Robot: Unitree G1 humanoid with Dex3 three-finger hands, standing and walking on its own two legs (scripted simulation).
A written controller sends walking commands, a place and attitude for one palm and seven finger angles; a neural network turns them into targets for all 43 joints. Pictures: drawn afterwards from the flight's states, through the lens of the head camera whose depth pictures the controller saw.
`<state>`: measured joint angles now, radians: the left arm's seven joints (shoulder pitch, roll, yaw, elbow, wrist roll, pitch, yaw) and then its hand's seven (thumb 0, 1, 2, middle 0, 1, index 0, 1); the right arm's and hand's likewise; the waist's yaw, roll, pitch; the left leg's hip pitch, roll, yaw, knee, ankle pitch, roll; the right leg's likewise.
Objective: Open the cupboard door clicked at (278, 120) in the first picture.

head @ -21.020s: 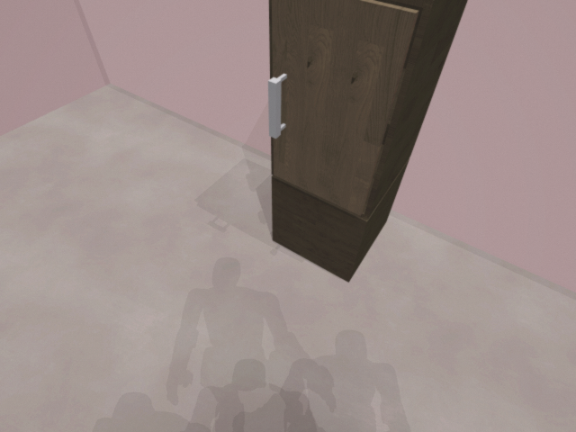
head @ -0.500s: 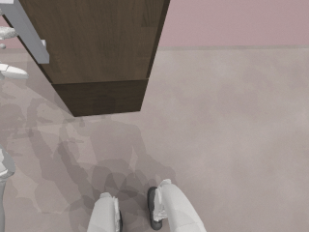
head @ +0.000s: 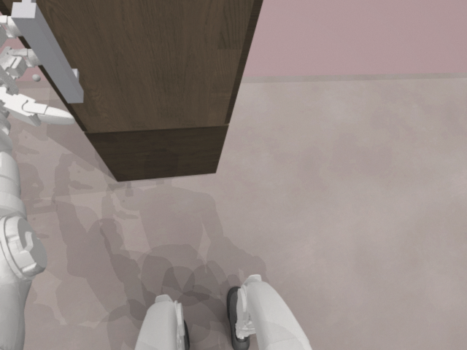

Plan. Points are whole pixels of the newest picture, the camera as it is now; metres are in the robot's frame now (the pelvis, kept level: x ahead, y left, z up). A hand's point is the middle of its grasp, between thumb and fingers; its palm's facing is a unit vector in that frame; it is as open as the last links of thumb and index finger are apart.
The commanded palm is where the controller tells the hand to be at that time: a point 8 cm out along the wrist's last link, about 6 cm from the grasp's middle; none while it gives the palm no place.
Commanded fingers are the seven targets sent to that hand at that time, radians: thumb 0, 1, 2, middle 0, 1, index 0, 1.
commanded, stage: slide the fingers in behind the handle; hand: left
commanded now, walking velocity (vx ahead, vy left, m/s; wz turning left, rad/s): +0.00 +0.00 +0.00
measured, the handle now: (55, 50) +0.58 +0.23 +0.05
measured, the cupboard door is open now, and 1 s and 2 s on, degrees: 0 0 4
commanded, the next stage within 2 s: close the thumb around the handle in 0.82 s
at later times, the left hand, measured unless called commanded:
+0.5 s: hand (66, 78) +0.53 +0.21 +0.05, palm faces +0.03 -1.00 -0.02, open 14.0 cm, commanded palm +0.51 +0.24 +0.05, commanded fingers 0.00 -0.50 0.30 -0.30 -1.20 -0.30 -1.20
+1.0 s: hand (70, 77) +0.53 +0.20 +0.05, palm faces +0.04 -1.00 -0.04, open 13.9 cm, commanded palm +0.51 +0.24 +0.05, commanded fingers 0.00 -0.22 0.42 -0.32 -1.23 -0.32 -1.23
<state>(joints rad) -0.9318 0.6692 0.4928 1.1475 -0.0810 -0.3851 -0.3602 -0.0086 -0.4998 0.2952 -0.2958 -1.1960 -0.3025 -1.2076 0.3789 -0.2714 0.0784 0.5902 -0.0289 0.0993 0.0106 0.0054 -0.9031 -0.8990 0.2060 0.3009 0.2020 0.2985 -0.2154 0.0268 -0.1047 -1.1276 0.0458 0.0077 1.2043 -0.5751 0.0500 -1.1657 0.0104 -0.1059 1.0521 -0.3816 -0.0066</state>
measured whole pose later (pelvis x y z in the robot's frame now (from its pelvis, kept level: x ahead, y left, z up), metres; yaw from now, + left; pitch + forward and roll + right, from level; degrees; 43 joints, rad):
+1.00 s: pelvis +0.00 -0.02 +0.00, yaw +1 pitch +27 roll -3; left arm -0.96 0.60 0.45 1.20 -0.07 -0.42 -0.28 -0.01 -0.48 0.30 -0.30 -1.20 -0.29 -1.20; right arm 0.37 -0.28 0.07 0.60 -0.03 0.08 0.01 0.01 -0.90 -0.90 0.21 0.30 0.20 0.30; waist -0.21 0.03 -0.10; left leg -1.10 0.04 0.01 1.19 -0.57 0.03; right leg -1.16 0.01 -0.10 1.07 -0.39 -0.03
